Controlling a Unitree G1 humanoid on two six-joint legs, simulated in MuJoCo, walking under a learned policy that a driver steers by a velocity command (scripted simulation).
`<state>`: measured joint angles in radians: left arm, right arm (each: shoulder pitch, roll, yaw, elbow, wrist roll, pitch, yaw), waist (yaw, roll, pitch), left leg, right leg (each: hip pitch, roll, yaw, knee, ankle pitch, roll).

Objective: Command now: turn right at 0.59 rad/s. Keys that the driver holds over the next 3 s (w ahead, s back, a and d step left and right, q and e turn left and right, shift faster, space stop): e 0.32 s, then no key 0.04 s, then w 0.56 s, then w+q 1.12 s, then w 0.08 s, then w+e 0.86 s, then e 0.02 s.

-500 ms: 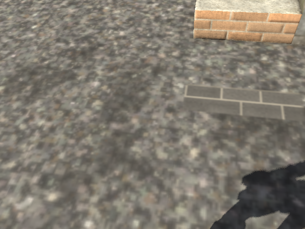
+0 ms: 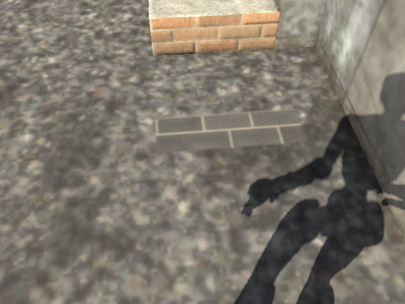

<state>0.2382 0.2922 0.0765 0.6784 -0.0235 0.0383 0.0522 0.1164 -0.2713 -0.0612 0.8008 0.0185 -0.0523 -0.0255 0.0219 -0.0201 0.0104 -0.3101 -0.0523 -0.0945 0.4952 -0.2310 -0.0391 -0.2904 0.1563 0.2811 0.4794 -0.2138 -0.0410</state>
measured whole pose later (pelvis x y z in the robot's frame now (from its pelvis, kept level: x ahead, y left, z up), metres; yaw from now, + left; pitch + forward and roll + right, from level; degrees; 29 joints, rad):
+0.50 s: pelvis +0.00 -0.03 -0.01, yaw -16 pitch +2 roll +1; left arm 0.19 0.27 0.05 0.58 -0.02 0.03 0.00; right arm 0.22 -0.31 -0.06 0.75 0.02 -0.01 0.00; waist -0.04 0.01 0.01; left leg -0.24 0.10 0.13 0.55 -0.35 0.01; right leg -0.26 -0.01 -0.02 0.52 -0.31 -0.02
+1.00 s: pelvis +0.20 -0.07 -0.02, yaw -17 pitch +3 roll +1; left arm 0.48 0.30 0.04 0.79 -0.01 -0.05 0.01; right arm 0.01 -0.27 -0.02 0.66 0.01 -0.10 0.08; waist 0.08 0.01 0.03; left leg -0.57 -0.01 0.06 0.54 -0.04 0.08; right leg 0.16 -0.02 0.01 0.27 -0.47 0.00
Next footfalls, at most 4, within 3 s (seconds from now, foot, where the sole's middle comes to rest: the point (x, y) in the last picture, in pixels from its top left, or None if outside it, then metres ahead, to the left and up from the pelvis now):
0.02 left None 0.05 0.12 -0.78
0.50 right None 0.00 -0.14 -0.78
1.02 left None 0.42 -0.03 -0.78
1.52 right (290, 254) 0.64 -0.27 -0.78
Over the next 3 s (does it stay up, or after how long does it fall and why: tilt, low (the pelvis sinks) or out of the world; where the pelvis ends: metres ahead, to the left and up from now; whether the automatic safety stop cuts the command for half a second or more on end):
stays up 1.29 0.08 0.00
